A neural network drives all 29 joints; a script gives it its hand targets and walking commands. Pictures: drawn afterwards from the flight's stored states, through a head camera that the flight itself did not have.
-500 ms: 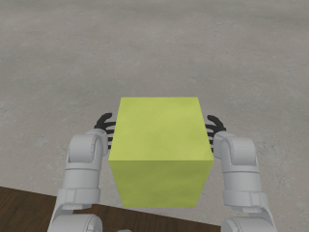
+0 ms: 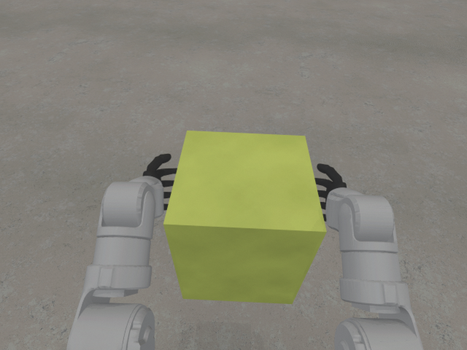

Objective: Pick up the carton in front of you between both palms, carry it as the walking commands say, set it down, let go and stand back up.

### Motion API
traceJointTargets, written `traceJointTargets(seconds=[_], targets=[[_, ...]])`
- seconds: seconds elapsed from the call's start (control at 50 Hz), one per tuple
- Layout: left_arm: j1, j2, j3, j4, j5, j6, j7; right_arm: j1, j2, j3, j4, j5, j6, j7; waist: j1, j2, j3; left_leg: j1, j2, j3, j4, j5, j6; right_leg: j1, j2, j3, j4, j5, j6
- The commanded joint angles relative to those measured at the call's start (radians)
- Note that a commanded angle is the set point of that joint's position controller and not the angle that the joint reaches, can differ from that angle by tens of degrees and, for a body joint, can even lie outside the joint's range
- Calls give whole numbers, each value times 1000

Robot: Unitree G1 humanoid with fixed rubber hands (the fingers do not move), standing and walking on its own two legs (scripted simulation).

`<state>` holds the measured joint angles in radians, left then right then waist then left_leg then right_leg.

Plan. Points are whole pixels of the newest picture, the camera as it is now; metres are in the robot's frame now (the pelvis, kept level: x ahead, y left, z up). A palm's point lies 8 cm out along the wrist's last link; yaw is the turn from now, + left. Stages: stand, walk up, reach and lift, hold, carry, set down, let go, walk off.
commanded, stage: carry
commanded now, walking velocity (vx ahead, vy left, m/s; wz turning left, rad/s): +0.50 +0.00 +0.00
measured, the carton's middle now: (241, 220) +0.36 -0.01 +0.04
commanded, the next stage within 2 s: none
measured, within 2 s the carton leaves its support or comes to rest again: neither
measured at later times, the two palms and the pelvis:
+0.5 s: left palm (181, 109) +0.65 +0.13 +0.09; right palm (302, 110) +0.67 -0.17 +0.08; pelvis +0.31 -0.04 -0.01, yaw +2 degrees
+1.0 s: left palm (170, 65) +0.89 +0.19 +0.09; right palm (270, 66) +0.89 -0.11 +0.09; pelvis +0.61 +0.03 +0.01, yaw +0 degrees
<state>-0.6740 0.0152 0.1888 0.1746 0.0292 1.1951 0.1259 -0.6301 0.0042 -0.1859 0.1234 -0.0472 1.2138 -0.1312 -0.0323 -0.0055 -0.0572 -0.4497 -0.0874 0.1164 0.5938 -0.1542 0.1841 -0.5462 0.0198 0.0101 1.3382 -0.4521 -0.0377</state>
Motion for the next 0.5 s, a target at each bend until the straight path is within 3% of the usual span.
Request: traceJointTargets(seconds=[0.0, 0.08, 0.16, 0.26, 0.3, 0.32, 0.34, 0.36, 0.38, 0.4, 0.42, 0.44, 0.48], targets=[[-645, -1096, -567, -121, -362, -13, -203, -827, 1111, 634, -159, 493, -40, 244, 19, 56, -377, 329, 317, -440, -261, 36, 51, -145, -67, -2, -75, 92, 14], [-593, -1110, -585, -112, -324, -33, -192, -765, 1134, 633, -125, 482, -56, 262, -19, 90, -403, 519, 282, -347, -175, 422, 24, -319, -81, -32, -168, 207, 35], [-614, -1101, -624, -153, -321, -47, -183, -758, 1116, 647, -156, 479, -68, 268, -38, 99, -370, 597, 245, -282, -152, 564, -2, -368, -64, -67, -316, 300, 22], [-545, -1063, -628, -113, -302, -35, -187, -642, 1064, 626, -87, 434, -62, 267, -68, 120, -307, 618, 188, -182, -121, 696, -35, -198, 21, -165, -728, 498, -11], [-528, -1055, -613, -80, -295, -31, -198, -617, 1063, 620, -50, 419, -67, 269, -41, 150, -307, 546, 194, -143, -72, 813, -62, 23, 59, -197, -853, 554, -43], [-518, -1051, -602, -59, -294, -32, -205, -614, 1068, 620, -36, 416, -69, 272, -3, 157, -347, 508, 192, -111, 28, 858, -92, 187, 71, -209, -902, 573, -52], [-519, -1055, -594, -51, -296, -37, -213, -626, 1076, 623, -28, 417, -74, 275, 49, 136, -407, 415, 181, -66, 175, 761, -122, 406, 34, -183, -945, 632, -55], [-503, -1058, -581, -37, -297, -40, -223, -652, 1078, 625, -25, 416, -78, 278, 70, 35, -475, 212, 151, -69, 368, 323, -138, 654, -140, 10, -875, 749, -69], [-525, -1041, -567, -14, -287, -47, -226, -660, 1115, 627, -5, 418, -74, 279, 50, -207, -573, -131, 32, -104, 674, -425, -182, 970, -435, 403, -755, 956, -233], [-489, -1066, -569, 12, -303, -54, -231, -662, 1105, 626, -16, 419, -76, 275, 82, -209, -622, -266, 20, -155, 832, -429, -167, 975, -437, 581, -859, 573, -310], [-532, -1103, -584, -38, -329, -66, -238, -722, 1126, 637, -60, 429, -84, 269, 84, -162, -543, -308, 73, -169, 810, -349, -140, 857, -372, 530, -935, 387, -270], [-610, -1137, -613, -99, -363, -70, -242, -767, 1140, 641, -101, 438, -91, 261, 71, -79, -488, -294, 103, -162, 761, -277, -138, 756, -339, 451, -977, 350, -227], [-697, -1180, -664, -183, -425, -72, -242, -766, 1143, 641, -149, 430, -94, 237, 47, -24, -444, -240, 138, -157, 670, -218, -151, 613, -309, 348, -1023, 333, -194]])
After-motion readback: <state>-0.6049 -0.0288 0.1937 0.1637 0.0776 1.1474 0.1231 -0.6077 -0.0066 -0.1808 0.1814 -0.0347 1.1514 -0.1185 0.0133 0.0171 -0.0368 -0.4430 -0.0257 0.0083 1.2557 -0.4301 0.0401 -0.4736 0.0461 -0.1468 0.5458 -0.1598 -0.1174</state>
